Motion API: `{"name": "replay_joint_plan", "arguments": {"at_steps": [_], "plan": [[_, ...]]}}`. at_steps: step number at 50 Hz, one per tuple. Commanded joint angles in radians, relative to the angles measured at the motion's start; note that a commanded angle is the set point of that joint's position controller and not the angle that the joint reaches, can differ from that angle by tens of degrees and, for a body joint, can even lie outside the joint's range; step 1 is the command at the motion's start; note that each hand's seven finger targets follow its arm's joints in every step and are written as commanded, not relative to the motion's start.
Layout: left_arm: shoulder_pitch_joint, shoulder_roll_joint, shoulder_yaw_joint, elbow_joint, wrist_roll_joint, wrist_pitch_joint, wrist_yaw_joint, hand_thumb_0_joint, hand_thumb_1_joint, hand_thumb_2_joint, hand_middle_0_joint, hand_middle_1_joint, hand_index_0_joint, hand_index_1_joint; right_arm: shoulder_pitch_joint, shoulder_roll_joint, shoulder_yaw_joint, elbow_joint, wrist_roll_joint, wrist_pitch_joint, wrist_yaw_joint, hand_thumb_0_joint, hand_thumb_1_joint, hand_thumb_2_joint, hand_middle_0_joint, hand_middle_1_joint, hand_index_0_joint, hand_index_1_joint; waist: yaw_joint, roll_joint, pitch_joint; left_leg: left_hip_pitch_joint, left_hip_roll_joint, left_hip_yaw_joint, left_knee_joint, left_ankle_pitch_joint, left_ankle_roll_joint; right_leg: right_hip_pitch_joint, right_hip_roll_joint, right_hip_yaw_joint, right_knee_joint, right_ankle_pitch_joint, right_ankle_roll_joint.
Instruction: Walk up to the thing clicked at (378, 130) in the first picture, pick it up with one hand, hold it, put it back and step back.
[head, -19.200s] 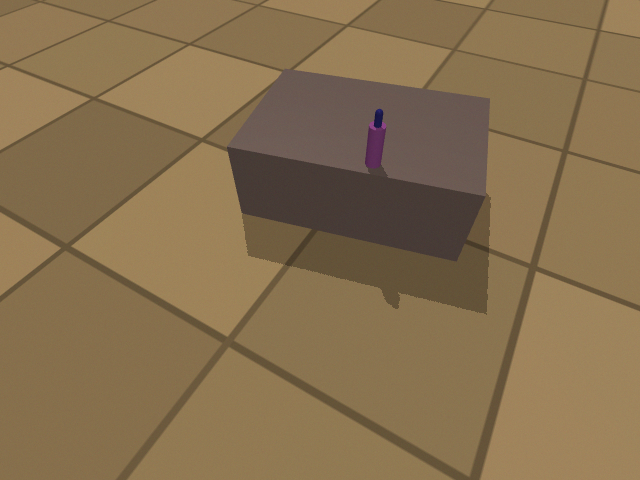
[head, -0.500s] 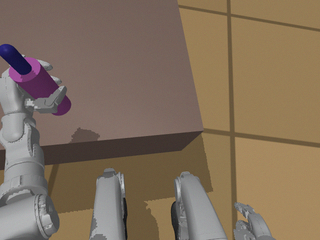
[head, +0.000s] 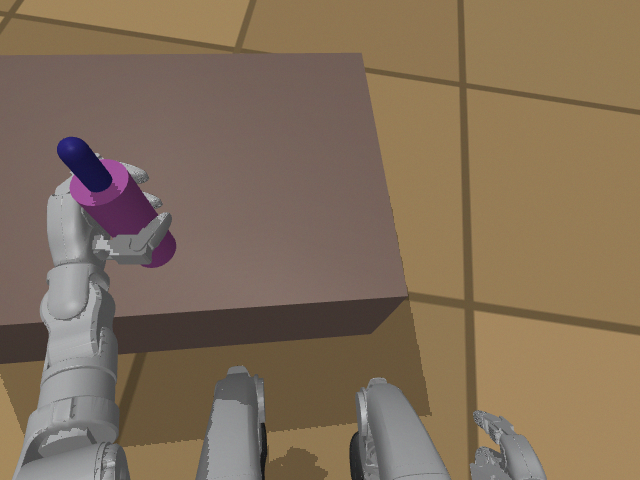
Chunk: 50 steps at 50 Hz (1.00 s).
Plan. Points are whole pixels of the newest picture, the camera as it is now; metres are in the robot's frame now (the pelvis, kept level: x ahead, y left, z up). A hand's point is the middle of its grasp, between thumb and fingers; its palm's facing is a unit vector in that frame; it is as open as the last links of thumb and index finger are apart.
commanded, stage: lift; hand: left
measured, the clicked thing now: (120, 207) +0.41 +0.23 +0.04
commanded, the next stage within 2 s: hold in 1.20 s
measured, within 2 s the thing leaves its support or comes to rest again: neither
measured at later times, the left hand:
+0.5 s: hand (118, 203) +0.38 +0.20 +0.11, palm faces +0.17 -0.99 -0.01, open 8.1 cm
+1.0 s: hand (120, 186) +0.37 +0.19 +0.15, palm faces +0.16 -0.99 +0.00, open 8.1 cm
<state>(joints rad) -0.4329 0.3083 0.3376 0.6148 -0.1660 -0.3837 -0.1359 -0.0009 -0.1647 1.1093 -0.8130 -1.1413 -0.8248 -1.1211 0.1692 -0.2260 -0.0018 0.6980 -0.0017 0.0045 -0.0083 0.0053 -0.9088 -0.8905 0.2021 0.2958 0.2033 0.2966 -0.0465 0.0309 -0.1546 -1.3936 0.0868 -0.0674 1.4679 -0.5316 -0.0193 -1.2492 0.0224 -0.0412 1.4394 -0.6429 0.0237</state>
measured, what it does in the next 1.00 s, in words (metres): rises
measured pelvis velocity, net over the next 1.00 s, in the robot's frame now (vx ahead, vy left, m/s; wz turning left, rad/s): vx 0.03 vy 0.00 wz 0.04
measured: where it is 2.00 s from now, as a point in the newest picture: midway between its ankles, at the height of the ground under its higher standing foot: outside the picture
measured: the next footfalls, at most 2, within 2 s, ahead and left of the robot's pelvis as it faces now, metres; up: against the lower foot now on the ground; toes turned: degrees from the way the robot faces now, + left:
none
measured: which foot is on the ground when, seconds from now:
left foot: down 0.00-1.00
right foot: down 0.00-1.00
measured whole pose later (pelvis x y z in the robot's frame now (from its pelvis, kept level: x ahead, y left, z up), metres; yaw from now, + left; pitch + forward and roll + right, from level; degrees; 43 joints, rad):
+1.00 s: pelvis +0.03 +0.00 +0.11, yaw +3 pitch +11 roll -2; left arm -0.20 0.20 0.17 0.48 -0.17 -0.37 -0.04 0.00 -0.18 1.13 -0.82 -1.14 -0.83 -1.12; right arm 0.22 -0.22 -0.01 0.67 0.01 0.00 -0.02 0.01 -0.91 -0.89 0.20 0.30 0.20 0.30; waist -0.03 0.03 -0.06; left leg -0.76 0.07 -0.02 0.96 -0.39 -0.02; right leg -0.63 0.00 -0.02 0.93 -0.49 0.02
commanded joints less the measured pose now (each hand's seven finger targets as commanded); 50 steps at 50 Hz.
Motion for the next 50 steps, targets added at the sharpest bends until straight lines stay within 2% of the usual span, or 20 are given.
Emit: {"name": "replay_joint_plan", "arguments": {"at_steps": [1, 3, 5, 7, 10, 12, 13, 15, 23, 25, 26, 28, 30, 37, 42, 43, 44, 46, 47, 50], "plan": [[-0.262, 0.155, -0.013, -0.323, -0.024, -0.067, 0.02, 0.0, 0.375, 1.306, -1.304, -1.453, -1.35, -1.424, 0.082, -0.161, -0.058, -0.088, 0.006, -0.03, -0.017, 0.0, -0.895, -0.893, 0.2, 0.3, 0.2, 0.3, -0.005, 0.089, -0.51, 0.621, -0.025, -0.008, -0.241, 0.272, 0.031, 0.211, 0.012, -0.005, -0.275, 0.34, -0.043], [-0.203, 0.176, 0.022, -0.301, -0.021, -0.056, 0.036, 0.0, 0.362, 1.312, -1.31, -1.456, -1.352, -1.432, 0.084, -0.161, -0.061, -0.084, 0.009, -0.032, -0.021, 0.0, -0.898, -0.894, 0.2, 0.3, 0.2, 0.3, 0.003, 0.065, -0.481, 0.623, -0.028, -0.001, -0.265, 0.286, 0.034, 0.262, 0.011, -0.001, -0.307, 0.361, -0.039], [-0.244, 0.145, -0.021, -0.353, -0.021, -0.054, 0.047, 0.0, 0.34, 1.308, -1.305, -1.445, -1.343, -1.425, 0.072, -0.151, -0.055, -0.102, 0.011, -0.033, -0.023, 0.0, -0.894, -0.894, 0.2, 0.3, 0.2, 0.3, -0.006, 0.061, -0.434, 0.63, -0.032, 0.01, -0.3, 0.252, 0.032, 0.296, 0.009, 0.008, -0.35, 0.346, -0.038], [-0.208, 0.146, -0.008, -0.327, -0.016, -0.048, 0.058, 0.0, 0.346, 1.317, -1.315, -1.454, -1.351, -1.435, 0.077, -0.154, -0.059, -0.098, 0.011, -0.036, -0.023, 0.0, -0.895, -0.894, 0.2, 0.3, 0.2, 0.3, 0.0, 0.063, -0.398, 0.653, -0.031, 0.006, -0.341, 0.226, 0.027, 0.309, 0.008, 0.002, -0.372, 0.316, -0.042], [-0.172, 0.117, -0.034, -0.313, -0.01, -0.045, 0.067, 0.0, 0.342, 1.305, -1.299, -1.44, -1.336, -1.42, 0.071, -0.151, -0.059, -0.113, 0.011, -0.037, -0.024, 0.0, -0.891, -0.893, 0.2, 0.3, 0.2, 0.3, -0.006, 0.056, -0.349, 0.68, -0.035, 0.011, -0.393, 0.204, 0.024, 0.34, 0.007, -0.001, -0.411, 0.303, -0.043], [-0.169, 0.119, -0.04, -0.316, -0.012, -0.046, 0.064, 0.0, 0.347, 1.283, -1.285, -1.413, -1.321, -1.393, 0.071, -0.152, -0.057, -0.118, 0.009, -0.037, -0.025, 0.0, -0.894, -0.893, 0.2, 0.3, 0.2, 0.3, -0.003, 0.062, -0.36, 0.713, -0.037, 0.018, -0.405, 0.246, 0.025, 0.378, 0.006, 0.001, -0.431, 0.342, -0.041], [-0.177, 0.092, -0.067, -0.317, -0.011, -0.047, 0.063, 0.0, 0.35, 1.296, -1.294, -1.425, -1.329, -1.407, 0.077, -0.153, -0.058, -0.119, 0.009, -0.041, -0.024, 0.0, -0.893, -0.893, 0.2, 0.3, 0.2, 0.3, -0.014, 0.054, -0.352, 0.741, -0.034, 0.014, -0.418, 0.254, 0.024, 0.376, 0.008, -0.005, -0.437, 0.348, -0.042], [-0.174, 0.097, -0.058, -0.326, -0.019, -0.054, 0.065, 0.0, 0.333, 1.285, -1.314, -1.43, -1.349, -1.411, 0.081, -0.148, -0.057, -0.124, 0.007, -0.044, -0.021, 0.0, -0.899, -0.894, 0.2, 0.3, 0.2, 0.3, -0.007, 0.05, -0.358, 0.743, -0.039, 0.022, -0.425, 0.285, 0.026, 0.422, 0.005, -0.001, -0.458, 0.383, -0.038], [-0.155, 0.07, -0.088, -0.36, -0.025, -0.079, 0.067, 0.0, 0.352, 1.293, -1.325, -1.449, -1.367, -1.423, 0.064, -0.146, -0.056, -0.136, 0.007, -0.051, -0.019, 0.0, -0.903, -0.893, 0.2, 0.3, 0.2, 0.3, 0.006, 0.055, -0.303, 0.813, -0.042, 0.028, -0.517, 0.233, 0.016, 0.479, 0.002, -0.006, -0.522, 0.341, -0.04], [-0.137, 0.091, -0.067, -0.359, -0.024, -0.082, 0.073, 0.0, 0.349, 1.297, -1.32, -1.45, -1.36, -1.426, 0.06, -0.144, -0.056, -0.137, 0.007, -0.048, -0.022, 0.0, -0.904, -0.894, 0.2, 0.3, 0.2, 0.3, 0.012, 0.045, -0.309, 0.825, -0.042, 0.034, -0.524, 0.251, 0.018, 0.508, 0.002, -0.001, -0.538, 0.359, -0.037], [-0.128, 0.073, -0.093, -0.371, -0.025, -0.082, 0.074, 0.0, 0.321, 1.291, -1.312, -1.444, -1.353, -1.421, 0.062, -0.142, -0.052, -0.14, 0.008, -0.049, -0.022, 0.0, -0.906, -0.894, 0.2, 0.3, 0.2, 0.3, 0.009, 0.035, -0.31, 0.829, -0.045, 0.041, -0.525, 0.265, 0.02, 0.534, 0.0, 0.005, -0.549, 0.379, -0.033], [-0.108, 0.068, -0.087, -0.373, -0.023, -0.082, 0.083, 0.0, 0.309, 1.287, -1.304, -1.436, -1.341, -1.416, 0.067, -0.138, -0.053, -0.137, 0.007, -0.046, -0.023, 0.0, -0.906, -0.895, 0.2, 0.3, 0.2, 0.3, 0.011, 0.021, -0.315, 0.832, -0.047, 0.044, -0.534, 0.279, 0.022, 0.561, 0.0, 0.006, -0.56, 0.395, -0.031], [-0.096, 0.051, -0.108, -0.379, -0.022, -0.079, 0.082, 0.0, 0.316, 1.275, -1.293, -1.426, -1.333, -1.404, 0.066, -0.139, -0.054, -0.135, 0.007, -0.048, -0.023, 0.0, -0.906, -0.894, 0.2, 0.3, 0.2, 0.3, 0.007, 0.031, -0.293, 0.856, -0.044, 0.04, -0.552, 0.28, 0.02, 0.559, 0.001, 0.001, -0.568, 0.394, -0.034], [-0.081, 0.039, -0.108, -0.373, -0.023, -0.074, 0.088, 0.0, 0.354, 1.3, -1.304, -1.443, -1.343, -1.421, 0.067, -0.134, -0.053, -0.136, 0.004, -0.042, -0.024, 0.0, -0.904, -0.894, 0.2, 0.3, 0.2, 0.3, 0.009, 0.008, -0.264, 0.89, -0.042, 0.039, -0.587, 0.315, 0.02, 0.599, 0.003, -0.003, -0.599, 0.421, -0.032], [-0.084, 0.027, -0.126, -0.39, -0.023, -0.075, 0.086, 0.0, 0.356, 1.297, -1.306, -1.444, -1.345, -1.422, 0.064, -0.131, -0.052, -0.138, 0.004, -0.04, -0.023, 0.0, -0.905, -0.894, 0.2, 0.3, 0.2, 0.3, 0.011, 0.016, -0.255, 0.923, -0.044, 0.048, -0.605, 0.343, 0.022, 0.635, 0.0, 0.004, -0.622, 0.447, -0.029], [-0.064, 0.032, -0.111, -0.364, -0.025, -0.071, 0.088, 0.0, 0.348, 1.296, -1.291, -1.434, -1.327, -1.415, 0.065, -0.134, -0.054, -0.137, 0.004, -0.038, -0.024, 0.0, -0.906, -0.895, 0.2, 0.3, 0.2, 0.3, 0.01, 0.003, -0.258, 0.926, -0.044, 0.051, -0.603, 0.355, 0.025, 0.644, 0.0, 0.007, -0.628, 0.464, -0.026], [-0.08, 0.051, -0.106, -0.399, -0.023, -0.073, 0.091, 0.0, 0.348, 1.292, -1.301, -1.436, -1.338, -1.415, 0.06, -0.137, -0.055, -0.141, 0.006, -0.04, -0.026, 0.0, -0.902, -0.893, 0.2, 0.3, 0.2, 0.3, 0.018, 0.01, -0.244, 0.923, -0.049, 0.058, -0.61, 0.353, 0.024, 0.66, -0.003, 0.012, -0.637, 0.467, -0.025], [-0.066, 0.021, -0.129, -0.392, -0.023, -0.072, 0.091, 0.0, 0.346, 1.303, -1.304, -1.443, -1.34, -1.425, 0.06, -0.129, -0.052, -0.141, 0.004, -0.038, -0.025, 0.0, -0.902, -0.894, 0.2, 0.3, 0.2, 0.3, 0.009, 0.013, -0.24, 0.931, -0.05, 0.059, -0.622, 0.338, 0.023, 0.666, -0.003, 0.012, -0.648, 0.456, -0.026], [-0.059, 0.027, -0.118, -0.388, -0.023, -0.069, 0.094, 0.0, 0.353, 1.297, -1.303, -1.438, -1.338, -1.419, 0.06, -0.131, -0.053, -0.138, 0.004, -0.038, -0.025, 0.0, -0.902, -0.894, 0.2, 0.3, 0.2, 0.3, 0.015, 0.005, -0.238, 0.932, -0.05, 0.061, -0.624, 0.335, 0.024, 0.667, -0.004, 0.013, -0.655, 0.452, -0.025], [-0.047, 0.012, -0.128, -0.381, -0.024, -0.068, 0.095, 0.0, 0.353, 1.288, -1.288, -1.425, -1.324, -1.407, 0.051, -0.131, -0.052, -0.14, 0.006, -0.038, -0.026, 0.0, -0.903, -0.894, 0.2, 0.3, 0.2, 0.3, 0.013, -0.015, -0.214, 0.934, -0.05, 0.059, -0.645, 0.326, 0.022, 0.683, -0.002, 0.01, -0.663, 0.444, -0.025]]}}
